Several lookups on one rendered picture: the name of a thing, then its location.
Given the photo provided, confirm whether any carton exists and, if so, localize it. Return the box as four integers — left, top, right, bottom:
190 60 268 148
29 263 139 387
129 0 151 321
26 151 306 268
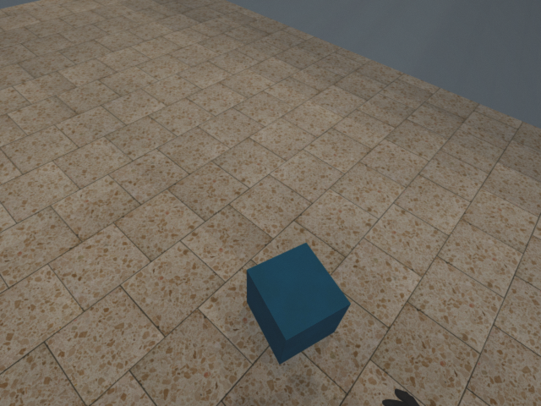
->
247 243 351 365

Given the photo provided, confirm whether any robot right hand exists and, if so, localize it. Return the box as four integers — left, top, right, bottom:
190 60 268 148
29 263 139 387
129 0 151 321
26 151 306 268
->
382 389 419 406

